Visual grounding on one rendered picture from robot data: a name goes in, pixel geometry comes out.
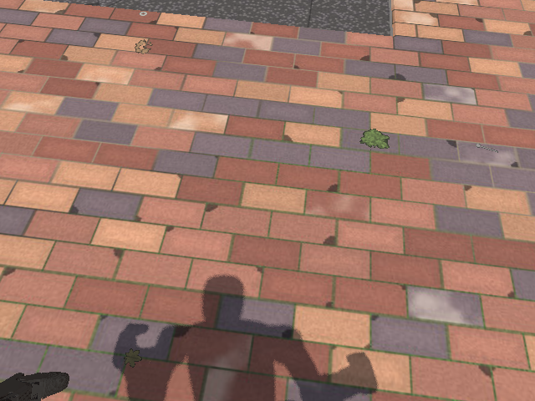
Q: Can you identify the robot left hand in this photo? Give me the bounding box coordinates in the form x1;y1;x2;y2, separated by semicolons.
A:
0;372;69;401

